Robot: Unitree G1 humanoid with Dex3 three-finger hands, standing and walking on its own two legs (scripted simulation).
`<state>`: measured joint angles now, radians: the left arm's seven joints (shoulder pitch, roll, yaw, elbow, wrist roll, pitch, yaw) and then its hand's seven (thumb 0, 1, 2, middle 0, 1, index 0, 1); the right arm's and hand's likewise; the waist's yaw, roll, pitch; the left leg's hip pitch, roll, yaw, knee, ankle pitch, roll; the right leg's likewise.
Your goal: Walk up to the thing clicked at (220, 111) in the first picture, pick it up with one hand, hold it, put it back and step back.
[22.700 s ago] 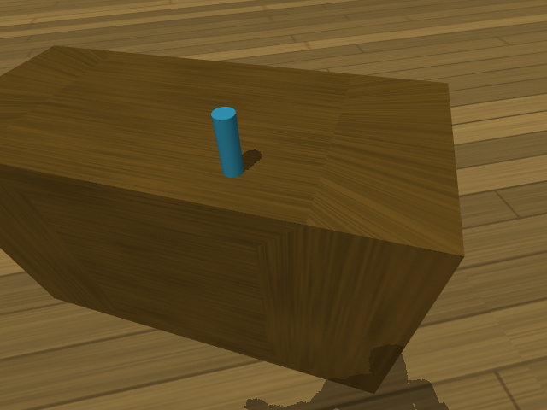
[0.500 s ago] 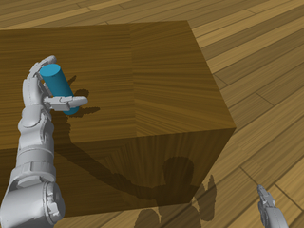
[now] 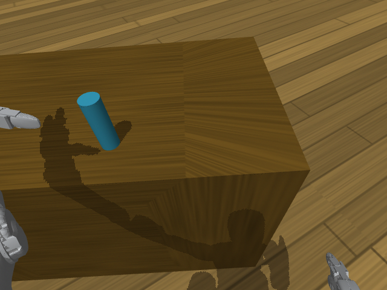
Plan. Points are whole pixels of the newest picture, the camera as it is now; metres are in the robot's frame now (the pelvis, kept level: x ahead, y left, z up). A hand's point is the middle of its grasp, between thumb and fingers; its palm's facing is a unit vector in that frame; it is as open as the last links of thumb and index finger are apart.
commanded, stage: sink last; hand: left
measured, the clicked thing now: (100, 123) +0.47 +0.22 +0.12
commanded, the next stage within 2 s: home in 1.02 s
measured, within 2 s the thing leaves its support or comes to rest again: neither
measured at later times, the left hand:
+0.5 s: hand (1, 189) +0.26 +0.27 +0.20, palm faces +0.41 -0.80 -0.43, open 17.4 cm
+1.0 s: hand out of the picture +0.17 +0.24 +0.21, palm faces +0.44 -0.75 -0.49, open 17.5 cm
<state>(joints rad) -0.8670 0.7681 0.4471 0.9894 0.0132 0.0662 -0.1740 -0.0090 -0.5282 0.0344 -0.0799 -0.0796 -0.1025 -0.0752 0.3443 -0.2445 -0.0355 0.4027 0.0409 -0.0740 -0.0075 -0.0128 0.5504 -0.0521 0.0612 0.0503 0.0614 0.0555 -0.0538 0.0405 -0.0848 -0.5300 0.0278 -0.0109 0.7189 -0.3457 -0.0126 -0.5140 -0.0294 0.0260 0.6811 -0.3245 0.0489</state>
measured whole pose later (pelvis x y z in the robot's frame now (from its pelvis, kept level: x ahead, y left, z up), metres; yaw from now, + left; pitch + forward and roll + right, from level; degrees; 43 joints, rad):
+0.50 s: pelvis +0.01 +0.00 +0.01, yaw +1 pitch +3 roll -1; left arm 0.17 0.42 0.43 -0.25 -0.07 -0.10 -0.03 -0.01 -0.53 0.00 -0.06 -0.03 -0.07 -0.04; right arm 0.34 -0.23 -0.16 0.47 0.06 -0.07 0.00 -0.01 0.53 -0.06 0.06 0.05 0.06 0.06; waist 0.05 0.07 -0.05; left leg -0.35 0.02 -0.02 0.65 -0.35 -0.02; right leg -0.32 -0.03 0.01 0.61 -0.33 0.04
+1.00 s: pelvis -0.01 -0.02 +0.01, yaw +2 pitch -2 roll +1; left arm 0.42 0.39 0.44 -0.39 -0.06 -0.31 0.00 -0.01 -0.55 0.02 -0.07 -0.05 -0.08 -0.06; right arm 0.35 -0.22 -0.18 0.48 0.03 -0.12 -0.04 -0.01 0.51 -0.06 0.06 0.05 0.06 0.06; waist 0.06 0.05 0.00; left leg -0.27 0.02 -0.04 0.59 -0.29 -0.04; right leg -0.27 -0.04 -0.01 0.62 -0.32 0.02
